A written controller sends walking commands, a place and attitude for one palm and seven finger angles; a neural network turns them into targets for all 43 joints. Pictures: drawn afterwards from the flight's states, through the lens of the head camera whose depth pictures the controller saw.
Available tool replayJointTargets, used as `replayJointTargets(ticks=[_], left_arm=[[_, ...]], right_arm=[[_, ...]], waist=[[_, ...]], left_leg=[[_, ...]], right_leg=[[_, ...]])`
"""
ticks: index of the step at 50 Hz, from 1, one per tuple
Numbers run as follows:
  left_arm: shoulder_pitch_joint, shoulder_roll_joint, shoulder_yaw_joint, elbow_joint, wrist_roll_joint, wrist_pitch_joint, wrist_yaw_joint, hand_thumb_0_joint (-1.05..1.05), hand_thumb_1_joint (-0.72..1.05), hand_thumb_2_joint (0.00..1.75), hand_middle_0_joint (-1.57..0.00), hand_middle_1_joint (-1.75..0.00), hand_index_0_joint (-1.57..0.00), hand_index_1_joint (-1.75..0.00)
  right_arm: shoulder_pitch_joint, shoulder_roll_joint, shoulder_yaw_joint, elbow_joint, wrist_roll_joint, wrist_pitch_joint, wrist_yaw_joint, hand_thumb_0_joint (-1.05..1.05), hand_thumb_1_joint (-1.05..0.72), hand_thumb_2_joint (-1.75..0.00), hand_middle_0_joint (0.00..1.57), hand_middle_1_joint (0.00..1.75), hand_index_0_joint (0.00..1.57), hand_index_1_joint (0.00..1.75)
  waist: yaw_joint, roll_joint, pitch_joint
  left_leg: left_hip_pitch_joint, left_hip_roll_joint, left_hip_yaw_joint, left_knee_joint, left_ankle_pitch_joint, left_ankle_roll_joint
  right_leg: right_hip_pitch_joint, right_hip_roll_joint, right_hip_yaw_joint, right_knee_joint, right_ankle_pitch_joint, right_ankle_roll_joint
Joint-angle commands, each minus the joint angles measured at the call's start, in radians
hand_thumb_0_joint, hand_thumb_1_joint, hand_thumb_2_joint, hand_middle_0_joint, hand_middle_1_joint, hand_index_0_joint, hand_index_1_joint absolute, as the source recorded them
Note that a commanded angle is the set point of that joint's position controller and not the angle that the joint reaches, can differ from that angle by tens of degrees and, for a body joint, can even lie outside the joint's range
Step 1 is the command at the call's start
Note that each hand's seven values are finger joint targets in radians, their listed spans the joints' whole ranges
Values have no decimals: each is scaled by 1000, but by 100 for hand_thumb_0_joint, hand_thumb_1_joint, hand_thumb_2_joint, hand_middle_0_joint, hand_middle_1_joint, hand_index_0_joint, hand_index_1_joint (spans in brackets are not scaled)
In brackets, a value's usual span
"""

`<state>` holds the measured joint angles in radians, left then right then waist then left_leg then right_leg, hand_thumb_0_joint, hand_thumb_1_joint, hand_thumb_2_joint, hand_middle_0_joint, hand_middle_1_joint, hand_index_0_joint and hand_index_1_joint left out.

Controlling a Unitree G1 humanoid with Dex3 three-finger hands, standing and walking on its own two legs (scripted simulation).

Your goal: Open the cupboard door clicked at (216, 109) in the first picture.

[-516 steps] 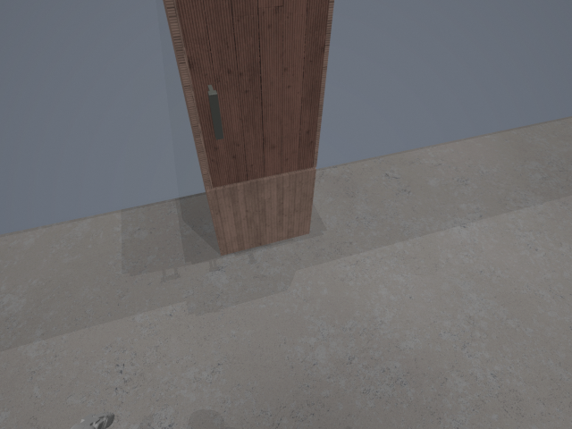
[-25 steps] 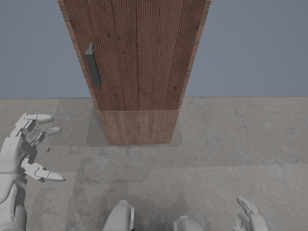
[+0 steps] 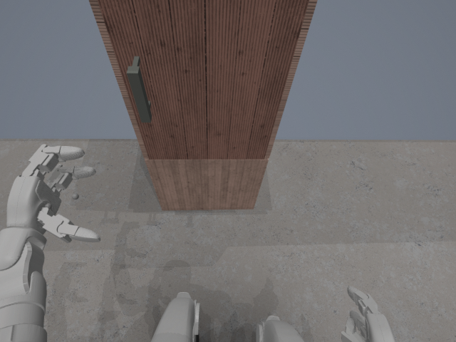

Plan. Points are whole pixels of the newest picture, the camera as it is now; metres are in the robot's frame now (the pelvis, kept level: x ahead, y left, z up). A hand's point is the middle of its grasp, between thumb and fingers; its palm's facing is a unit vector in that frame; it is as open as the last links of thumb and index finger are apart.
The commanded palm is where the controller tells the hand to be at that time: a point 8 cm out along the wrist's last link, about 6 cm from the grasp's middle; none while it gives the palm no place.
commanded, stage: move the hooked fingers beside the handle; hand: left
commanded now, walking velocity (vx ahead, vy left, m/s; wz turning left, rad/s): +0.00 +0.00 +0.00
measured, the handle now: (141, 90) +0.59 +0.24 +0.04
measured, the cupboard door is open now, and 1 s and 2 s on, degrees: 0 0 0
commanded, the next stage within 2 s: none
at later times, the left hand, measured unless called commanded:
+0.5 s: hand (87, 158) +0.40 +0.28 +0.05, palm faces +0.09 -1.00 -0.01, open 14.0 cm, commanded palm +0.38 +0.32 +0.05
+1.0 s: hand (100, 124) +0.48 +0.29 +0.05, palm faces +0.11 -0.99 -0.02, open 14.0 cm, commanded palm +0.47 +0.33 +0.04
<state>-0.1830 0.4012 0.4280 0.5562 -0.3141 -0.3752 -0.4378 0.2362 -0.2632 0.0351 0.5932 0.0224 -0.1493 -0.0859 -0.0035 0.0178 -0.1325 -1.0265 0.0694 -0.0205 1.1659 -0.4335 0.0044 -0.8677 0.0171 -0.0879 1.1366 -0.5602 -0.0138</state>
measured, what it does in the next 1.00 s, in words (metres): stands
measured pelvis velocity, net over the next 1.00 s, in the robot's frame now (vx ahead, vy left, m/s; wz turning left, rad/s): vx -0.01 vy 0.01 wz -0.05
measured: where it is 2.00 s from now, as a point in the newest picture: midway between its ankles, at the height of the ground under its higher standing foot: outside the picture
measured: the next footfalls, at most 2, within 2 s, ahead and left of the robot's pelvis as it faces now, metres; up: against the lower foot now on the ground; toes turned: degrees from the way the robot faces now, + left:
none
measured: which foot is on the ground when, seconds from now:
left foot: down 0.00-1.00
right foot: down 0.00-1.00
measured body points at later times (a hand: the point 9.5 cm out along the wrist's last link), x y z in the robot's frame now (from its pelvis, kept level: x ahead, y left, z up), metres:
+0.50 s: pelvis +0.00 +0.01 -0.01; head +0.10 +0.03 +0.43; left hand +0.39 +0.34 +0.05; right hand +0.09 -0.26 -0.11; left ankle +0.07 +0.12 -0.65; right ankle +0.00 -0.12 -0.65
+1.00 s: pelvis -0.01 +0.01 -0.02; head +0.14 +0.04 +0.40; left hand +0.47 +0.34 +0.05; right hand +0.02 -0.27 -0.13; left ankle +0.07 +0.12 -0.65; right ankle +0.00 -0.12 -0.65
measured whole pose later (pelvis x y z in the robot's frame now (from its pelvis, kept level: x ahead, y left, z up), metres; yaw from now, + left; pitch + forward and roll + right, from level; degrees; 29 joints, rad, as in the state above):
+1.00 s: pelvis -0.01 +0.01 -0.02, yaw -3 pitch +25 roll -5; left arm -0.82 0.68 0.56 1.16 -0.12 -0.42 -0.40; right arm 0.33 -0.28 0.04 0.65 0.00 0.00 -0.05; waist -0.13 0.02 -0.13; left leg -1.25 0.10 -0.02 1.26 -0.45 0.02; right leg -1.09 0.04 -0.08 1.22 -0.56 0.00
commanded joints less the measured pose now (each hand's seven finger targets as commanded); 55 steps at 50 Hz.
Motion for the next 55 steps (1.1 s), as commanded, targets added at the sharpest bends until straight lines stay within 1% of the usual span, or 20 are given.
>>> replayJointTargets(ticks=[1, 11, 12, 15, 17, 20, 21, 25, 26, 28, 31, 33, 37, 39, 43, 46, 47, 50, 53, 55], left_arm=[[-265, 285, 102, -154, -16, -56, 6, 0, -50, 30, -30, -120, -30, -120], [-395, 321, 113, -30, 11, -74, 3, 0, -50, 30, -30, -120, -30, -120], [-418, 331, 117, -3, 14, -75, 2, 0, -50, 30, -30, -120, -30, -120], [-489, 369, 132, 13, 28, -93, 0, 0, -50, 30, -30, -120, -30, -120], [-543, 346, 102, 21, 36, -100, 2, 0, -50, 30, -30, -120, -30, -120], [-548, 364, 119, 67, 43, -101, 11, 0, -50, 30, -30, -120, -30, -120], [-576, 358, 104, 94, 51, -98, 13, 0, -50, 30, -30, -120, -30, -120], [-622, 408, 139, 138, 74, -107, 33, 0, -50, 30, -30, -120, -30, -120], [-657, 392, 117, 141, 79, -110, 35, 0, -50, 30, -30, -120, -30, -120], [-701, 398, 115, 181, 89, -115, 42, 0, -50, 30, -30, -120, -30, -120], [-764, 457, 146, 260, 107, -124, 46, 0, -50, 30, -30, -120, -30, -120], [-817, 457, 125, 281, 122, -126, 44, 0, -50, 30, -30, -120, -30, -120], [-877, 520, 151, 330, 138, -131, 43, 0, -50, 30, -30, -120, -30, -120], [-898, 510, 139, 339, 138, -130, 37, 0, -50, 30, -30, -120, -30, -120], [-952, 556, 145, 405, 156, -100, 41, 0, -50, 30, -30, -120, -30, -120], [-997, 625, 183, 385, 167, -104, 45, 0, -50, 30, -30, -120, -30, -120], [-1012, 613, 167, 377, 171, -106, 46, 0, -50, 30, -30, -120, -30, -120], [-998, 646, 195, 421, 176, -99, 47, 0, -50, 30, -30, -120, -30, -120], [-1066, 689, 189, 463, 191, -70, 42, 0, -50, 30, -30, -120, -30, -120], [-1108, 713, 190, 452, 202, -73, 40, 0, -50, 30, -30, -120, -30, -120]], right_arm=[[49, -164, -68, -111, 3, -30, -10, 0, -90, -90, 20, 30, 20, 30], [90, -174, -77, -90, 1, 7, 3, 0, -90, -90, 20, 30, 20, 30], [97, -178, -77, -84, 0, 11, 3, 0, -90, -90, 20, 30, 20, 30], [110, -182, -80, -73, 0, 19, 2, 0, -90, -90, 20, 30, 20, 30], [117, -183, -81, -65, -2, 23, 4, 0, -90, -90, 20, 30, 20, 30], [135, -188, -85, -57, -4, 33, 7, 0, -90, -90, 20, 30, 20, 30], [136, -188, -83, -53, -3, 39, 6, 0, -90, -90, 20, 30, 20, 30], [155, -193, -84, -48, -10, 54, 11, 0, -90, -90, 20, 30, 20, 30], [154, -189, -81, -47, -10, 59, 13, 0, -90, -90, 20, 30, 20, 30], [163, -192, -82, -39, -11, 68, 14, 0, -90, -90, 20, 30, 20, 30], [174, -198, -76, -29, -14, 81, 11, 0, -90, -90, 20, 30, 20, 30], [180, -199, -74, -27, -16, 86, 14, 0, -90, -90, 20, 30, 20, 30], [200, -210, -72, -17, -21, 101, 13, 0, -90, -90, 20, 30, 20, 30], [212, -210, -71, -16, -24, 106, 17, 0, -90, -90, 20, 30, 20, 30], [224, -218, -66, -8, -20, 124, 16, 0, -90, -90, 20, 30, 20, 30], [240, -226, -65, -4, -25, 131, 16, 0, -90, -90, 20, 30, 20, 30], [242, -223, -65, -1, -26, 134, 18, 0, -90, -90, 20, 30, 20, 30], [254, -224, -60, 1, -26, 145, 24, 0, -90, -90, 20, 30, 20, 30], [259, -230, -51, 5, -23, 154, 19, 0, -90, -90, 20, 30, 20, 30], [262, -232, -48, 3, -26, 155, 19, 0, -90, -90, 20, 30, 20, 30]], waist=[[-13, 83, -333], [-28, 105, -348], [-37, 78, -342], [-37, 117, -369], [-46, 145, -373], [-45, 107, -398], [-57, 109, -374], [-46, 119, -406], [-57, 141, -401], [-72, 118, -387], [-80, 106, -371], [-88, 141, -382], [-95, 155, -434], [-102, 154, -456], [-121, 141, -422], [-115, 180, -500], [-124, 200, -508], [-124, 183, -493], [-155, 168, -450], [-153, 219, -483]], left_leg=[[350, -38, -17, -154, 182, 23], [347, -34, -17, -144, 185, 21], [333, -32, -17, -140, 174, 24], [352, -29, -22, -134, 183, 21], [392, -25, -37, -144, 182, 17], [397, -23, -42, -139, 200, 19], [376, -23, -38, -137, 180, 20], [392, -20, -47, -135, 204, 18], [393, -21, -44, -130, 207, 18], [382, -18, -49, -126, 183, 19], [328, -18, -42, -109, 159, 23], [336, -17, -47, -103, 146, 23], [348, -12, -55, -81, 188, 23], [363, -11, -62, -71, 215, 25], [313, -7, -62, -60, 181, 29], [335, -5, -66, -42, 233, 28], [358, -4, -65, -38, 248, 28], [334, 0, -63, -28, 272, 29], [262, 2, -57, -12, 232, 38], [285, 4, -64, -3, 241, 35]], right_leg=[[40, 30, 57, -177, 234, -10], [0, 35, 54, -164, 233, -10], [-5, 35, 54, -165, 225, -8], [-26, 36, 56, -155, 222, -12], [-64, 35, 43, -151, 206, -15], [-64, 38, 41, -149, 217, -13], [-74, 37, 43, -152, 205, -11], [-83, 37, 37, -138, 213, -15], [-93, 36, 40, -138, 217, -13], [-114, 38, 37, -137, 198, -10], [-115, 37, 47, -132, 189, -9], [-145, 38, 44, -124, 172, -10], [-158, 39, 45, -109, 199, -11], [-167, 43, 41, -99, 213, -13], [-189, 42, 43, -103, 193, -5], [-181, 44, 44, -85, 222, -7], [-197, 43, 44, -86, 229, -6], [-188, 49, 42, -84, 250, -5], [-194, 50, 50, -85, 234, 1], [-221, 50, 47, -74, 227, -3]])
